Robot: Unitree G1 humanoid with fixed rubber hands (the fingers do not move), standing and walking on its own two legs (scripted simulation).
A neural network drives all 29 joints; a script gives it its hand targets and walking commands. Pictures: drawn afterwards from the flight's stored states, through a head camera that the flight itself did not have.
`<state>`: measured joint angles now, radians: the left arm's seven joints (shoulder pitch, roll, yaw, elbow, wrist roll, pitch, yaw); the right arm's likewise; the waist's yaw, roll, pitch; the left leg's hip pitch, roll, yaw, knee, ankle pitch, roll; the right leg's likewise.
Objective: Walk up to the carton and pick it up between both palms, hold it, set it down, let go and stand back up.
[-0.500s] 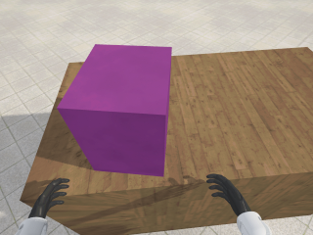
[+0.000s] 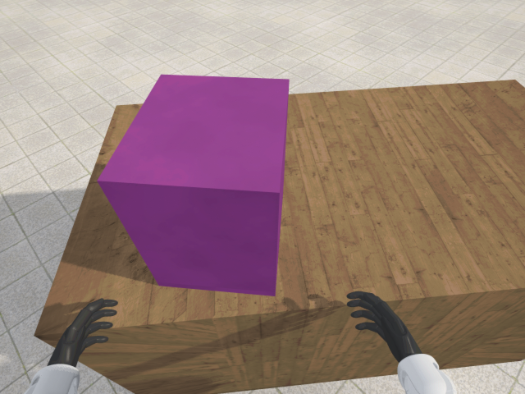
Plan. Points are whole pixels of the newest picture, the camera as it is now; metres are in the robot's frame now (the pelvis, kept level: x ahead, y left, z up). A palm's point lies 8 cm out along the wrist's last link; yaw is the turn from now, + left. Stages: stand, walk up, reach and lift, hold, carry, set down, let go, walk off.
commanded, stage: stand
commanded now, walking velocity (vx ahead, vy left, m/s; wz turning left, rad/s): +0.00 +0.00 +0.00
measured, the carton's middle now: (219, 189) +0.44 +0.06 +0.06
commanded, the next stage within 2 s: none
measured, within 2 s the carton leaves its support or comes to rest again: neither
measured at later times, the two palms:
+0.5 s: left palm (71, 355) +0.20 +0.27 -0.01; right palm (399, 343) +0.19 -0.20 -0.03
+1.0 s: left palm (71, 355) +0.20 +0.27 -0.01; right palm (399, 343) +0.19 -0.20 -0.03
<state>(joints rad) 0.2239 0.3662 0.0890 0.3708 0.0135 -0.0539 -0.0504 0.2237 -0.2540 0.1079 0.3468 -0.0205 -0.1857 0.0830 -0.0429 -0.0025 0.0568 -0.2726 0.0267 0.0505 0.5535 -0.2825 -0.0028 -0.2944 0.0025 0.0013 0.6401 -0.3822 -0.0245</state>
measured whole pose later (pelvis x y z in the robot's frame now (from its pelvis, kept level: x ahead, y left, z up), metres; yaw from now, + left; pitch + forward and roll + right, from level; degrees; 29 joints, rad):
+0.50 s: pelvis +0.00 +0.00 +0.00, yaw +0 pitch -3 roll +2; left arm 0.22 0.37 0.09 0.37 0.01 -0.04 -0.03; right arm 0.22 -0.25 0.12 0.35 -0.02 -0.19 0.09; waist -0.04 0.00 0.06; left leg -0.28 0.03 0.05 0.55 -0.28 0.00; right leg -0.30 0.00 0.00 0.63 -0.32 -0.02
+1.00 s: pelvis +0.00 -0.01 +0.00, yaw +0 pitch -3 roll +2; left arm 0.22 0.37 0.09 0.37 0.01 -0.04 -0.03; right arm 0.22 -0.25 0.12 0.35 -0.02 -0.19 0.09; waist -0.04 0.00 0.05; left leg -0.28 0.03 0.05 0.55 -0.28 0.00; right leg -0.30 0.00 0.00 0.63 -0.33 -0.03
